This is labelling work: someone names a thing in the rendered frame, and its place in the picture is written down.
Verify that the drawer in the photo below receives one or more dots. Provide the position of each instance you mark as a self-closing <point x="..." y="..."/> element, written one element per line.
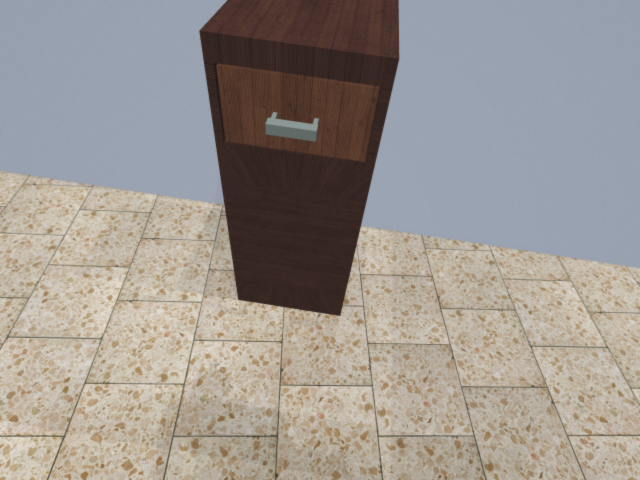
<point x="345" y="110"/>

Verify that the cabinet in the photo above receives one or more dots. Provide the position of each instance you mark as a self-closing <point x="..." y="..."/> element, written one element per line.
<point x="294" y="218"/>

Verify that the handle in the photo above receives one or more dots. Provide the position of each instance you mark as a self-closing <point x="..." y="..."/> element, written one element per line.
<point x="291" y="129"/>

